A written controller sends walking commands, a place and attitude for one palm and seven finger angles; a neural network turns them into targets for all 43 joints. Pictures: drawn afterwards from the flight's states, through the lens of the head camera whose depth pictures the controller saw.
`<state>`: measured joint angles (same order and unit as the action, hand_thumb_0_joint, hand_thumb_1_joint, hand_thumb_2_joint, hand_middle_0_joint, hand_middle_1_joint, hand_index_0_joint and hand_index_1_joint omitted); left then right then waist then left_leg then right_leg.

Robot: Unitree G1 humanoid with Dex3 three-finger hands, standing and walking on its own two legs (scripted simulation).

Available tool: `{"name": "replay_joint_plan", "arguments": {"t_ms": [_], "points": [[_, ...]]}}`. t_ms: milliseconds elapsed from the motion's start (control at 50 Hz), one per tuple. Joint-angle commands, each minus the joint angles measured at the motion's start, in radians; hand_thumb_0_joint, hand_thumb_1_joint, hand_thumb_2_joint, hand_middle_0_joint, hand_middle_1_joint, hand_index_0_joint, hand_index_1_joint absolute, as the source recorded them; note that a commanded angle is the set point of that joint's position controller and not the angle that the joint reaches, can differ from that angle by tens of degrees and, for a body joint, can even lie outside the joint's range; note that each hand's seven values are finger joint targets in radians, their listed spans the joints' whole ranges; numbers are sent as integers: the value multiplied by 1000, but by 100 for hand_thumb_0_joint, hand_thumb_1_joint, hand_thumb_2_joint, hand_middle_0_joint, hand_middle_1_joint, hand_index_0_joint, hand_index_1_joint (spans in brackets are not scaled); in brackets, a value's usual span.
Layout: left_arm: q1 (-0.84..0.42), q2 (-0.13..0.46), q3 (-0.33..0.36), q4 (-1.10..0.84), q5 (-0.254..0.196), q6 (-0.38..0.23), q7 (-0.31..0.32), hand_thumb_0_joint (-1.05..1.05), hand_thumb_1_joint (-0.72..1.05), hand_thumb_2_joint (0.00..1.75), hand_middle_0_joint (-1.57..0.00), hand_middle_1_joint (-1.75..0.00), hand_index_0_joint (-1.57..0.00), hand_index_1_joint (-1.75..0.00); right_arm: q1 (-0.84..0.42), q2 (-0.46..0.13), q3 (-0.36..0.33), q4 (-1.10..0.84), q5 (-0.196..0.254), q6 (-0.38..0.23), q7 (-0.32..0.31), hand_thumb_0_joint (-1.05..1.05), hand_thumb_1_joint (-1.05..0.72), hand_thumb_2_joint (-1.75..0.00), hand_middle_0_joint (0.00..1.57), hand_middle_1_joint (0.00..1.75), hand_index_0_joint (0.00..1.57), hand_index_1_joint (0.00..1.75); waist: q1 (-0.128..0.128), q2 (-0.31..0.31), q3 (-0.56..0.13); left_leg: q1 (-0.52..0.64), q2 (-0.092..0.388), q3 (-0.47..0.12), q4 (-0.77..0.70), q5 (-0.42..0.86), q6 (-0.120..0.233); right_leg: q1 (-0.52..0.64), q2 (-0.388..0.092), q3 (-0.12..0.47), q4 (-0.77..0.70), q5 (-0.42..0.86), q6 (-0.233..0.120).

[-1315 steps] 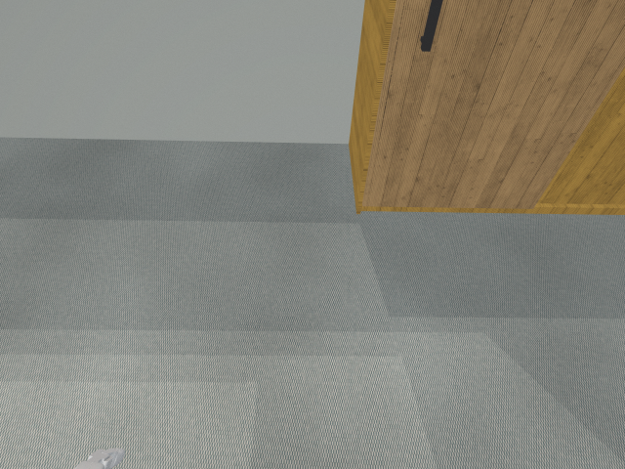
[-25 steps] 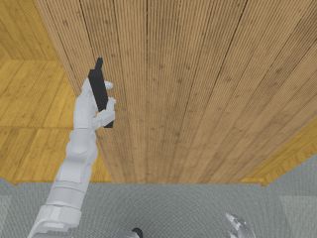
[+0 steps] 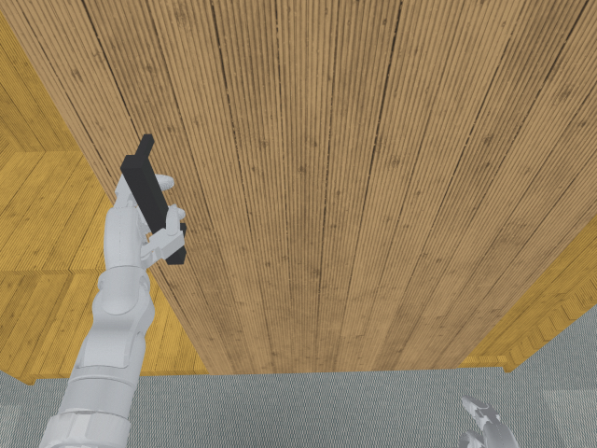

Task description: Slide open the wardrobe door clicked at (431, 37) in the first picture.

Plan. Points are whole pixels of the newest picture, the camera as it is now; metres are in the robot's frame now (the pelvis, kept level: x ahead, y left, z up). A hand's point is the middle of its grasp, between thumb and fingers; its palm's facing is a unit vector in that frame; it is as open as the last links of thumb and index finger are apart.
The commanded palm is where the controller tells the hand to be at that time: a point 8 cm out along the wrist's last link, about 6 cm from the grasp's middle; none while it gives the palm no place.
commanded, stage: stop walking and hold the door there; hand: left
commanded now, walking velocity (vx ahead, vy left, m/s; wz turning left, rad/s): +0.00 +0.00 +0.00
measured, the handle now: (162, 204) +0.40 +0.24 +0.11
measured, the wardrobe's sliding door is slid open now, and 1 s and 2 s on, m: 0.59 0.59 0.59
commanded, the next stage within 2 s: loosen the grip on the handle in 0.02 s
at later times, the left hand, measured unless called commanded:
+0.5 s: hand (168, 233) +0.35 +0.21 +0.11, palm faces +0.30 -0.94 -0.12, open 12.7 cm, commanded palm +0.31 +0.25 +0.11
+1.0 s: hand (143, 237) +0.35 +0.25 +0.10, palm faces +0.33 -0.94 -0.12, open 14.7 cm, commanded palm +0.31 +0.29 +0.10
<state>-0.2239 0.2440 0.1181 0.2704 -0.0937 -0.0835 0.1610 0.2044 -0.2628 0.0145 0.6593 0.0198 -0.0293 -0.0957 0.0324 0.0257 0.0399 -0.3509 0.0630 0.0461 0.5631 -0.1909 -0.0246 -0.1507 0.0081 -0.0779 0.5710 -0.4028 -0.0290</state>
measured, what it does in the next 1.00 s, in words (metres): stands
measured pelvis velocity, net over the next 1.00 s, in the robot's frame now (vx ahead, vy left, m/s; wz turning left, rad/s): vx -0.02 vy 0.03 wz -0.03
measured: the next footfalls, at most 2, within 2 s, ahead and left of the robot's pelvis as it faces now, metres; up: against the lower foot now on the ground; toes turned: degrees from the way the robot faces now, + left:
none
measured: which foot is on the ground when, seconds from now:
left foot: down 0.00-1.00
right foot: down 0.00-1.00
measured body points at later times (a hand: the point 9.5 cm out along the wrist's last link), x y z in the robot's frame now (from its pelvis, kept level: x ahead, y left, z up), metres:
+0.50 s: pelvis -0.03 +0.01 -0.01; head -0.04 +0.01 +0.44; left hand +0.32 +0.26 +0.12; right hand +0.10 -0.26 -0.10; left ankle +0.07 +0.14 -0.73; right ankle -0.06 -0.09 -0.73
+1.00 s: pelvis -0.02 +0.03 -0.01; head -0.02 +0.03 +0.44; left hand +0.32 +0.30 +0.11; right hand +0.11 -0.22 -0.11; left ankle +0.07 +0.14 -0.73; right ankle -0.06 -0.09 -0.73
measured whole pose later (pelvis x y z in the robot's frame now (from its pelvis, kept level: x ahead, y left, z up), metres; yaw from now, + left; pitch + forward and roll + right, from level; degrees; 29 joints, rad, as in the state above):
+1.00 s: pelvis -0.02 +0.03 -0.01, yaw -2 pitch +2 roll -1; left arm -0.28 0.27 0.22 0.44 -0.06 -0.17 0.14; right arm 0.25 -0.23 0.02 0.68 0.01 -0.09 -0.06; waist 0.00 0.01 -0.05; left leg -0.51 0.06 0.07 0.67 -0.21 0.02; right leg -0.32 -0.01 -0.04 0.68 -0.41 0.01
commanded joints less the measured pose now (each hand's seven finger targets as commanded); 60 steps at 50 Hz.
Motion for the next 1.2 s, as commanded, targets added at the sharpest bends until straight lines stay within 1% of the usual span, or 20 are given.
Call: {"name": "replay_joint_plan", "arguments": {"t_ms": [0,80,100,120,140,160,180,240,280,340,440,480,500,560,760,780,840,880,1040,1180], "points": [[-296,89,-79,-280,43,-83,-44,0,90,90,-45,-140,-45,-140,-69,-82,-22,-142,1,-55,-8,0,-90,-90,20,30,20,30,-46,23,-279,198,121,-106,-40,315,69,-11,-129,120,-92,369,23],[-281,132,-39,-256,43,-79,-41,0,90,90,-45,-140,-45,-140,-68,-86,-22,-134,3,-49,-9,0,-90,-90,20,30,20,30,-49,-9,-297,197,95,-65,-12,340,51,10,-156,119,-90,487,22],[-828,834,609,-237,116,-116,-25,0,90,90,-45,-140,-45,-140,-62,-135,-121,-142,-10,-66,26,0,-90,-90,20,30,20,30,38,-240,-59,116,21,-3,67,259,67,-174,-133,222,-255,756,89],[-612,185,125,171,112,-12,-90,0,78,84,-45,-140,-45,-140,-105,-102,-73,-73,-42,-131,25,0,-90,-90,20,30,20,30,-87,-234,-341,214,-72,18,-101,408,63,-32,-16,38,56,1023,28],[-380,125,195,-14,46,-23,-116,0,66,78,-45,-140,-45,-140,23,-127,-111,-86,14,-154,36,0,-90,-90,20,30,20,30,-46,-80,-542,395,-57,-16,-40,662,74,-123,17,-15,109,872,41],[-333,128,189,-160,-6,-46,-130,0,54,73,-45,-140,-45,-140,-1,-120,-107,-93,5,-158,41,0,-90,-90,20,30,20,30,18,126,-627,508,-33,-33,0,746,49,-130,8,16,47,671,39],[-206,134,211,-142,-21,-63,-116,0,42,67,-45,-140,-45,-140,-15,-98,-101,-87,-6,-158,50,0,-90,-90,20,30,20,30,37,187,-555,486,-19,-30,19,684,38,-126,-2,21,-3,510,28],[-290,125,137,-144,33,-109,-57,0,5,49,-45,-140,-45,-140,-29,-104,-80,-104,-9,-146,70,0,-90,-90,20,30,20,30,-38,-70,-308,225,-41,-4,15,271,57,-218,4,23,-31,455,41],[-323,197,178,-103,64,-108,-41,0,-19,37,-45,-140,-45,-140,-30,-120,-75,-112,-6,-130,70,0,-90,-90,20,30,20,30,-24,-41,-274,170,-52,1,27,208,65,-225,-4,42,-26,439,35],[-404,166,111,-86,71,-108,-41,0,-55,20,-42,-137,-42,-137,-49,-106,-66,-137,5,-123,55,0,-90,-90,20,30,20,30,-35,-11,-296,148,-51,4,16,85,58,-267,-5,60,-38,270,36],[-472,142,62,-39,61,-142,-18,0,-55,20,-36,-128,-36,-128,-52,-107,-55,-131,12,-132,38,0,-90,-90,20,30,20,30,-41,-5,-247,128,-49,-12,-8,-95,59,-326,0,71,-79,34,28],[-483,186,100,-17,63,-154,-5,0,-55,20,-33,-125,-33,-125,-46,-114,-57,-114,10,-134,32,0,-90,-90,20,30,20,30,-41,-15,-244,120,-46,-20,-11,-117,60,-327,0,75,-84,13,28],[-466,271,167,-26,63,-160,-3,0,-55,20,-32,-123,-32,-123,-38,-121,-60,-114,8,-131,27,0,-90,-90,20,30,20,30,-24,-5,-278,124,-45,-17,-12,-97,61,-298,-2,80,-82,25,25],[-483,172,86,-37,38,-159,-10,0,-55,20,-28,-118,-28,-118,-45,-112,-52,-114,10,-141,24,0,-90,-90,20,30,20,30,-40,-12,-258,134,-45,-18,-12,-106,60,-317,4,65,-79,31,26],[-440,171,103,-99,42,-155,16,0,-55,20,-25,-115,-25,-115,-16,-111,-58,-96,-5,-143,27,0,-90,-90,20,30,20,30,-33,9,-334,184,-31,-29,16,32,56,-300,13,42,-31,174,24],[-399,197,142,-15,50,-147,21,0,-55,20,-25,-115,-25,-115,4,-118,-57,-83,-11,-135,26,0,-90,-90,20,30,20,30,-35,-37,-300,153,-31,-37,20,27,59,-307,16,37,-29,176,26],[-406,190,131,-77,45,-153,8,0,-55,20,-25,-115,-25,-115,-10,-112,-55,-105,-8,-123,29,0,-90,-90,20,30,20,30,-29,14,-330,165,-33,-31,25,41,55,-303,13,38,-18,188,24],[-406,259,193,-73,42,-156,7,0,-55,20,-25,-115,-25,-115,-8,-117,-54,-101,-9,-114,22,0,-90,-90,20,30,20,30,-23,2,-320,150,-30,-35,27,32,58,-298,16,41,-23,180,25],[-410,213,143,-71,13,-161,-66,0,-55,20,-25,-115,-25,-115,-9,-117,-53,-109,1,-111,16,0,-90,-90,20,30,20,30,-45,41,-328,186,-26,-52,39,37,54,-335,21,34,-13,184,20],[-439,287,194,-57,9,-160,-95,0,-55,20,-25,-115,-25,-115,2,-130,-53,-106,3,-108,6,0,-90,-90,20,30,20,30,-43,54,-336,192,-23,-79,38,7,53,-352,24,30,-5,159,15]]}}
